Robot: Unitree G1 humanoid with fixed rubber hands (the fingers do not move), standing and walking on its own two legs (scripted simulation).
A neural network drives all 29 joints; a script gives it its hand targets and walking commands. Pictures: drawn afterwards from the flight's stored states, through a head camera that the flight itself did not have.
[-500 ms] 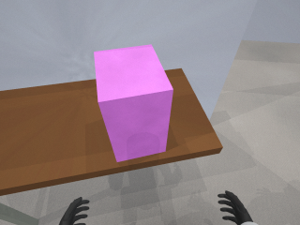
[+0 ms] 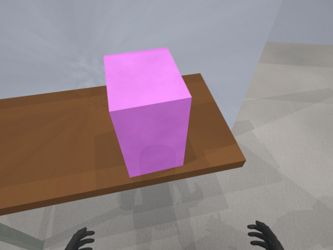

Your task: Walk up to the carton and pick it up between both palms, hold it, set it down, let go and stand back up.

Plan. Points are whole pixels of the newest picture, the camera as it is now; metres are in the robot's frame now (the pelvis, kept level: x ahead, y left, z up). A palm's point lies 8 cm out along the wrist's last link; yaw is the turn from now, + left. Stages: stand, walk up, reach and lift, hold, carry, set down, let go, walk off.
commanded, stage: stand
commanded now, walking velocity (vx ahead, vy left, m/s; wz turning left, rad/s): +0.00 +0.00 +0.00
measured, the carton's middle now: (147, 116) +0.47 +0.06 +0.03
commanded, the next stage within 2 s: walk up in 1.76 s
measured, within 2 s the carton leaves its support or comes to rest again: neither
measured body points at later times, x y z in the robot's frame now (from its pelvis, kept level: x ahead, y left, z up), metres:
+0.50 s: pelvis -0.01 +0.01 +0.00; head +0.00 +0.01 +0.45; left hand +0.12 +0.25 -0.10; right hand +0.12 -0.24 -0.10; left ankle +0.01 +0.12 -0.73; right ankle +0.01 -0.12 -0.73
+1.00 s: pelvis -0.01 +0.01 +0.00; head +0.00 +0.01 +0.45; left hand +0.12 +0.25 -0.10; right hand +0.11 -0.24 -0.10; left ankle +0.01 +0.12 -0.73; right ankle +0.01 -0.12 -0.73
